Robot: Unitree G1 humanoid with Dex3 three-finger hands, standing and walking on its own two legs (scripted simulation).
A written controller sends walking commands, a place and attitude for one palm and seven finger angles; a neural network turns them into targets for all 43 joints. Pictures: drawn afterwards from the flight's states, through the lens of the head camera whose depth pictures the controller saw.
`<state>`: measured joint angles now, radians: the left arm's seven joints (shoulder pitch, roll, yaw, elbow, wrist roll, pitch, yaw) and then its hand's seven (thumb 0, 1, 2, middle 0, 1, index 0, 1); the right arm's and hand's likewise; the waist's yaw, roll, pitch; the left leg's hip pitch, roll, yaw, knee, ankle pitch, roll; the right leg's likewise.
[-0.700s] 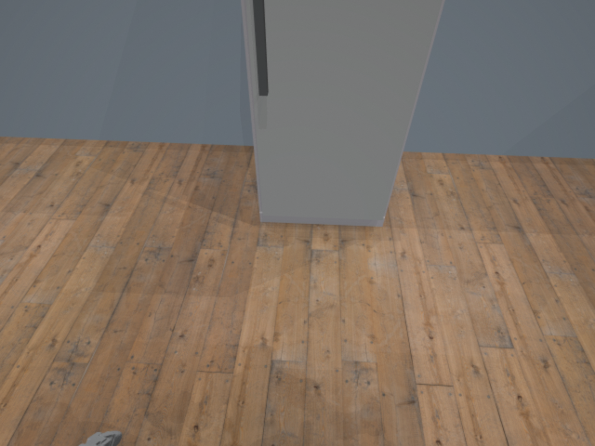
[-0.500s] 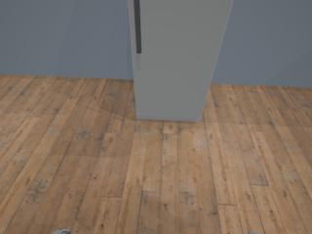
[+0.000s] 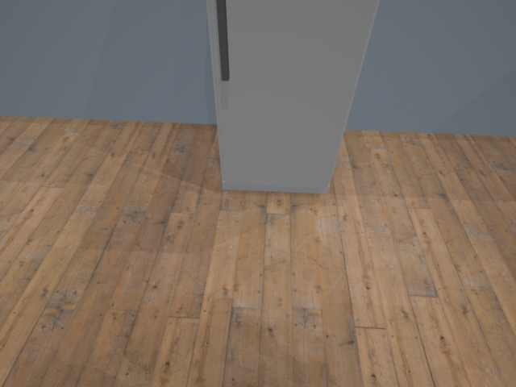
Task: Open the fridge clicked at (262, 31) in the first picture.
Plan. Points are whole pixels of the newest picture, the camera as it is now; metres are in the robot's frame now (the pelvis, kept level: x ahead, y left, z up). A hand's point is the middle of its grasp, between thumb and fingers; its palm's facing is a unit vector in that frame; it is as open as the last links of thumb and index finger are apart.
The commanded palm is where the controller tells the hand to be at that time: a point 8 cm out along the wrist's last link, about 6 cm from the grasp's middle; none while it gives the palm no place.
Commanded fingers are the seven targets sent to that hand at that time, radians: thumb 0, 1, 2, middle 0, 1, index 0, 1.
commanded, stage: stand and wait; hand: left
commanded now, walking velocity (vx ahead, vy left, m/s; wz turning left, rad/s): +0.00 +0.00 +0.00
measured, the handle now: (222, 13) +1.15 +0.18 +0.14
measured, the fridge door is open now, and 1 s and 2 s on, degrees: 0 0 0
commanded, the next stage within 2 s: look at it before walking up in 0.12 s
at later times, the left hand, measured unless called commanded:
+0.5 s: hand out of the picture +0.07 +0.25 -0.16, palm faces -0.03 -0.94 -0.33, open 7.4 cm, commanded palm none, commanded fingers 0.00 0.90 0.90 -0.20 -0.30 -0.20 -0.30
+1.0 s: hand out of the picture +0.07 +0.23 -0.17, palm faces -0.02 -0.96 -0.29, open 7.4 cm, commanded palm none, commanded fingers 0.00 0.90 0.90 -0.20 -0.30 -0.20 -0.30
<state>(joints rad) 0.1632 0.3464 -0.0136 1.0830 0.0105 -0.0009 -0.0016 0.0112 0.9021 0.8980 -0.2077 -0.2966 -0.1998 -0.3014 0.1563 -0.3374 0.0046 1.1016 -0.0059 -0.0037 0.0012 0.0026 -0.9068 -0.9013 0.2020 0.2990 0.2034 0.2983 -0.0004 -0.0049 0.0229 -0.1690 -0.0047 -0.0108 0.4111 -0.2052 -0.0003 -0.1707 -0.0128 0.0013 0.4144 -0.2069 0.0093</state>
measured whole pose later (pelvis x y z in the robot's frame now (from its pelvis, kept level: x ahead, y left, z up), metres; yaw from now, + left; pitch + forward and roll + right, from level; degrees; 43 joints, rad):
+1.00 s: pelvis +0.03 +0.00 +0.00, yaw -1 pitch -1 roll +0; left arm 0.21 0.30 -0.01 1.09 0.02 0.01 0.00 0.01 0.90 0.90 -0.21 -0.30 -0.20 -0.30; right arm 0.18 -0.29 0.01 1.11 -0.02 0.01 0.00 0.00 -0.91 -0.90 0.20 0.30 0.20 0.30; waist 0.01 -0.01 -0.02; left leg -0.17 0.00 0.00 0.46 -0.31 0.00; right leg -0.16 -0.01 0.01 0.43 -0.26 0.00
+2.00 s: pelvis +0.40 +0.03 -0.02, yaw +2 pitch -1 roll -2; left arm 0.36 0.19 0.04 1.11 0.02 -0.02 0.00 0.01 0.92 0.90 -0.20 -0.30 -0.20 -0.30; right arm 0.20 -0.16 -0.04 1.01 -0.03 -0.06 0.01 0.00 -0.93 -0.90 0.20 0.30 0.20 0.30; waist 0.03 -0.04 0.02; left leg -0.38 0.07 0.15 0.66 -0.27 0.06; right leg -0.20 -0.07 -0.16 0.79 -0.49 0.00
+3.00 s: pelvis +0.63 -0.01 +0.00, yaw +1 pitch -1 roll +1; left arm 0.25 0.14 0.04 1.04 0.03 0.01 0.04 0.00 0.91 0.90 -0.21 -0.30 -0.20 -0.30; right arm 0.13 -0.20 -0.06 1.00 -0.01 0.06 -0.02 0.00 -0.92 -0.90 0.19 0.30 0.20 0.30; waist 0.04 0.02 0.06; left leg -0.42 0.03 0.02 0.90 -0.40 -0.07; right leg -0.27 -0.05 -0.16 0.48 -0.20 -0.05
